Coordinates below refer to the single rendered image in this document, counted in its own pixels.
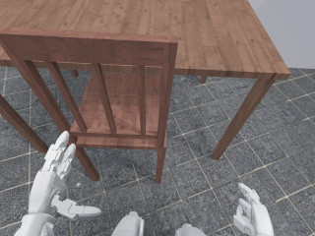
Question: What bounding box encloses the robot right hand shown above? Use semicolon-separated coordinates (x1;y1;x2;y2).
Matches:
233;183;275;236

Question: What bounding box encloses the table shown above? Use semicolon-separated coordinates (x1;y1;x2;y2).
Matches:
0;0;291;160

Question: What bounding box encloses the chair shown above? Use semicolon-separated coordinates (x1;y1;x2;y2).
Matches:
0;27;178;184

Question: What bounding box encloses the robot right thigh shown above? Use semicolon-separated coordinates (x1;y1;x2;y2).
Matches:
175;226;207;236

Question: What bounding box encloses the left robot forearm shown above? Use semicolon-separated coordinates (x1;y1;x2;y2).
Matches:
14;212;56;236

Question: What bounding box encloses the robot left thigh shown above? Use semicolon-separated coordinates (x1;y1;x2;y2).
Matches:
111;214;145;236

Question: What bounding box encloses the robot left hand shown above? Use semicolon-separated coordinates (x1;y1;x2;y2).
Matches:
28;131;102;221

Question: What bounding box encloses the robot thigh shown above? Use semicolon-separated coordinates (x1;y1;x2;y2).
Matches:
111;214;145;236
175;226;207;236

